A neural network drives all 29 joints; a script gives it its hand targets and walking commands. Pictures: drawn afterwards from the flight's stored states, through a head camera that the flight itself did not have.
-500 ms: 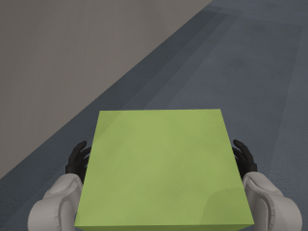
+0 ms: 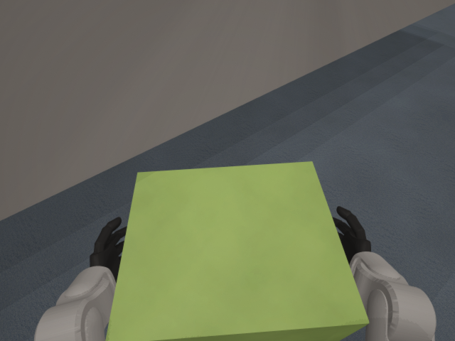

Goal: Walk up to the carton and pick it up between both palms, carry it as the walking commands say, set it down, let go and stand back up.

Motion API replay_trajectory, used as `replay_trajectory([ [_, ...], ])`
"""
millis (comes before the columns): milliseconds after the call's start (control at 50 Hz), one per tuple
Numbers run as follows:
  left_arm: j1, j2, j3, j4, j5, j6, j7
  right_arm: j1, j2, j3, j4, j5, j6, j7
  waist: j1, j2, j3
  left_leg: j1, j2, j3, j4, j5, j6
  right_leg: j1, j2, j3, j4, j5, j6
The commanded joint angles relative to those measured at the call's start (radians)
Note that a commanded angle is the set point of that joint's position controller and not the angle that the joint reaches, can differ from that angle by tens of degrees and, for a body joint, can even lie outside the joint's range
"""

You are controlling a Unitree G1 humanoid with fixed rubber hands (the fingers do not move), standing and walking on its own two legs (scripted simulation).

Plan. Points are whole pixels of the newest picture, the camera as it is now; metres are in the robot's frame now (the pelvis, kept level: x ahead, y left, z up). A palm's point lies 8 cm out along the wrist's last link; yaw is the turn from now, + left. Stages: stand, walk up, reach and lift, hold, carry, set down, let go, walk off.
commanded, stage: carry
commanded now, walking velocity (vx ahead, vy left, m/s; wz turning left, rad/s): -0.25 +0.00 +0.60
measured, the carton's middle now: (231, 272) +0.23 +0.01 +0.01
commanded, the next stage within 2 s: none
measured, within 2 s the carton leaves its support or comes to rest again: neither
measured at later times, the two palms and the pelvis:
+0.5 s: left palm out of the picture +0.01 +0.18 +0.11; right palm out of the picture +0.11 -0.17 +0.09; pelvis -0.16 -0.04 +0.02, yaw +15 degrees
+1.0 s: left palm out of the picture -0.22 +0.18 +0.09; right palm out of the picture -0.03 -0.13 +0.07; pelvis -0.32 -0.09 +0.00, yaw +33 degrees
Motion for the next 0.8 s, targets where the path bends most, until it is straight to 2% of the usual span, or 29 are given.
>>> replay_trajectory([
  [0, -0.434, -0.813, -0.920, -0.167, -0.215, -0.019, -0.096, -0.260, 0.643, 0.733, -0.158, 0.126, -0.015, 0.103, -0.021, 0.179, -0.183, 0.096, 0.223, -0.192, -0.202, 0.441, 0.104, -0.020, 0.053, 0.103, 0.208, 0.065, 0.001],
  [40, -0.428, -0.799, -0.922, -0.153, -0.214, -0.016, -0.096, -0.251, 0.619, 0.727, -0.148, 0.121, -0.015, 0.103, -0.025, 0.178, -0.200, 0.133, 0.222, -0.224, -0.202, 0.418, 0.103, -0.013, 0.069, 0.109, 0.171, 0.054, 0.000],
  [100, -0.443, -0.786, -0.904, -0.159, -0.201, -0.016, -0.090, -0.295, 0.625, 0.746, -0.172, 0.138, -0.018, 0.105, -0.024, 0.197, -0.191, 0.128, 0.237, -0.333, -0.269, 0.244, 0.103, 0.046, 0.094, 0.092, -0.009, 0.026, -0.010],
  [140, -0.432, -0.774, -0.883, -0.149, -0.186, -0.013, -0.084, -0.308, 0.632, 0.757, -0.174, 0.146, -0.017, 0.105, -0.024, 0.218, -0.197, 0.109, 0.233, -0.379, -0.307, 0.163, 0.099, 0.130, 0.119, 0.073, -0.155, 0.007, -0.020],
  [200, -0.404, -0.760, -0.842, -0.133, -0.167, -0.011, -0.081, -0.322, 0.635, 0.780, -0.186, 0.157, -0.014, 0.102, -0.023, 0.235, -0.230, 0.059, 0.212, -0.393, -0.341, 0.132, 0.070, 0.313, 0.151, 0.024, -0.421, 0.022, -0.039],
  [220, -0.386, -0.761, -0.826, -0.127, -0.160, -0.011, -0.082, -0.330, 0.636, 0.792, -0.194, 0.163, -0.012, 0.100, -0.012, 0.200, -0.248, 0.009, 0.184, -0.350, -0.329, 0.082, 0.044, 0.431, 0.138, -0.007, -0.577, 0.091, -0.048],
  [240, -0.380, -0.755, -0.813, -0.127, -0.156, -0.011, -0.084, -0.335, 0.640, 0.801, -0.200, 0.165, -0.011, 0.099, -0.011, 0.090, -0.239, -0.099, 0.126, -0.278, -0.275, 0.001, 0.012, 0.543, 0.044, 0.057, -0.691, 0.110, -0.063],
  [260, -0.350, -0.736, -0.775, -0.095, -0.124, -0.014, -0.082, -0.365, 0.636, 0.820, -0.219, 0.167, -0.008, 0.099, 0.002, -0.279, -0.180, -0.313, -0.055, -0.087, 0.012, -0.135, -0.056, 0.554, -0.219, 0.357, -0.809, 0.163, -0.165],
  [280, -0.340, -0.763, -0.776, -0.099, -0.120, -0.017, -0.082, -0.406, 0.633, 0.827, -0.232, 0.177, -0.010, 0.103, -0.008, -0.330, -0.137, -0.334, -0.056, -0.021, 0.374, -0.321, -0.045, 0.398, -0.392, 0.375, -0.767, 0.477, -0.243],
  [300, -0.333, -0.767, -0.767, -0.123, -0.115, -0.021, -0.082, -0.415, 0.668, 0.840, -0.204, 0.201, -0.014, 0.110, -0.009, -0.154, -0.131, -0.281, -0.033, -0.087, 0.548, -0.284, -0.024, 0.359, -0.336, 0.288, -0.727, 0.571, -0.246],
  [320, -0.357, -0.753, -0.777, -0.171, -0.111, -0.030, -0.083, -0.434, 0.681, 0.865, -0.227, 0.219, -0.021, 0.116, -0.011, -0.081, -0.147, -0.250, -0.034, -0.103, 0.637, -0.221, -0.015, 0.331, -0.278, 0.197, -0.705, 0.540, -0.226],
  [340, -0.379, -0.746, -0.779, -0.183, -0.107, -0.034, -0.083, -0.432, 0.695, 0.869, -0.214, 0.222, -0.023, 0.119, -0.014, -0.078, -0.153, -0.248, -0.027, -0.097, 0.690, -0.151, -0.015, 0.338, -0.228, 0.128, -0.685, 0.499, -0.199],
  [360, -0.312, -0.719, -0.756, -0.129, -0.085, -0.027, -0.080, -0.410, 0.671, 0.866, -0.195, 0.212, -0.019, 0.114, -0.015, -0.112, -0.157, -0.258, -0.024, -0.072, 0.709, -0.114, -0.024, 0.373, -0.205, 0.097, -0.648, 0.504, -0.188],
  [380, -0.305, -0.695, -0.754, -0.126, -0.085, -0.023, -0.079, -0.395, 0.655, 0.858, -0.178, 0.202, -0.013, 0.107, -0.015, -0.140, -0.149, -0.273, -0.025, -0.050, 0.701, -0.101, -0.034, 0.398, -0.192, 0.082, -0.624, 0.504, -0.181],
  [440, -0.327, -0.665, -0.748, -0.144, -0.102, -0.011, -0.083, -0.389, 0.649, 0.849, -0.165, 0.188, 0.003, 0.091, -0.019, -0.198, -0.134, -0.226, -0.004, 0.036, 0.511, -0.105, -0.038, 0.408, -0.183, 0.073, -0.623, 0.428, -0.160],
  [500, -0.358, -0.659, -0.758, -0.162, -0.124, -0.002, -0.084, -0.389, 0.648, 0.830, -0.167, 0.185, 0.012, 0.080, -0.014, -0.249, -0.153, -0.123, -0.012, 0.107, 0.302, -0.183, -0.033, 0.404, -0.200, 0.075, -0.652, 0.375, -0.171],
  [540, -0.361, -0.672, -0.775, -0.171, -0.135, -0.001, -0.081, -0.374, 0.643, 0.812, -0.168, 0.185, 0.016, 0.079, -0.010, -0.232, -0.185, -0.065, -0.014, 0.110, 0.149, -0.236, -0.021, 0.442, -0.220, 0.076, -0.626, 0.423, -0.178],
  [580, -0.354, -0.679, -0.789, -0.170, -0.136, 0.000, -0.076, -0.355, 0.629, 0.793, -0.159, 0.179, 0.018, 0.081, -0.012, -0.180, -0.219, 0.015, -0.013, 0.096, -0.052, -0.195, -0.011, 0.451, -0.232, 0.048, -0.544, 0.449, -0.149],
  [600, -0.346, -0.676, -0.791, -0.161, -0.135, 0.003, -0.073, -0.348, 0.621, 0.785, -0.151, 0.171, 0.018, 0.083, -0.017, -0.111, -0.203, 0.067, 0.003, 0.060, -0.229, -0.086, -0.012, 0.395, -0.212, 0.003, -0.474, 0.402, -0.103],
  [620, -0.358, -0.662, -0.791, -0.155, -0.132, 0.005, -0.070, -0.344, 0.624, 0.781, -0.142, 0.166, 0.019, 0.086, -0.021, -0.007, -0.193, 0.159, 0.102, -0.087, -0.301, -0.030, 0.008, 0.236, -0.186, -0.020, -0.388, 0.260, -0.040],
  [640, -0.346, -0.662, -0.795, -0.157, -0.131, 0.008, -0.066, -0.326, 0.610, 0.774, -0.139, 0.164, 0.021, 0.086, -0.014, 0.245, -0.170, 0.223, 0.352, -0.448, -0.346, 0.146, 0.087, -0.024, -0.069, -0.063, -0.258, -0.058, 0.039],
  [660, -0.414, -0.716, -0.839, -0.206, -0.156, 0.002, -0.074, -0.336, 0.644, 0.781, -0.176, 0.174, 0.006, 0.094, -0.029, 0.336, -0.111, 0.151, 0.415, -0.466, -0.303, 0.505, 0.160, -0.105, -0.002, -0.017, -0.074, -0.167, 0.049],
  [680, -0.444, -0.759, -0.861, -0.206, -0.179, -0.004, -0.084, -0.325, 0.668, 0.773, -0.176, 0.166, 0.001, 0.098, -0.028, 0.248, -0.142, 0.111, 0.351, -0.356, -0.240, 0.596, 0.151, -0.041, 0.008, 0.077, 0.070, -0.107, 0.031],
  [700, -0.454, -0.801, -0.888, -0.202, -0.200, -0.013, -0.093, -0.335, 0.672, 0.766, -0.198, 0.158, -0.005, 0.101, -0.023, 0.188, -0.156, 0.084, 0.292, -0.260, -0.220, 0.540, 0.119, -0.019, 0.035, 0.106, 0.129, -0.032, 0.014],
  [720, -0.474, -0.834, -0.913, -0.206, -0.219, -0.022, -0.097, -0.357, 0.678, 0.765, -0.225, 0.163, -0.018, 0.104, -0.021, 0.158, -0.178, 0.097, 0.240, -0.197, -0.206, 0.489, 0.093, -0.016, 0.053, 0.112, 0.149, 0.043, 0.002],
  [740, -0.449, -0.812, -0.921, -0.179, -0.220, -0.019, -0.099, -0.278, 0.651, 0.740, -0.168, 0.136, -0.014, 0.100, -0.021, 0.193, -0.205, 0.112, 0.225, -0.195, -0.186, 0.498, 0.097, -0.009, 0.065, 0.113, 0.161, 0.072, -0.002],
  [780, -0.434, -0.788, -0.922, -0.163, -0.213, -0.016, -0.097, -0.257, 0.622, 0.732, -0.143, 0.125, -0.013, 0.101, -0.022, 0.194, -0.222, 0.147, 0.224, -0.223, -0.183, 0.481, 0.102, -0.006, 0.084, 0.116, 0.136, 0.055, -0.006],
])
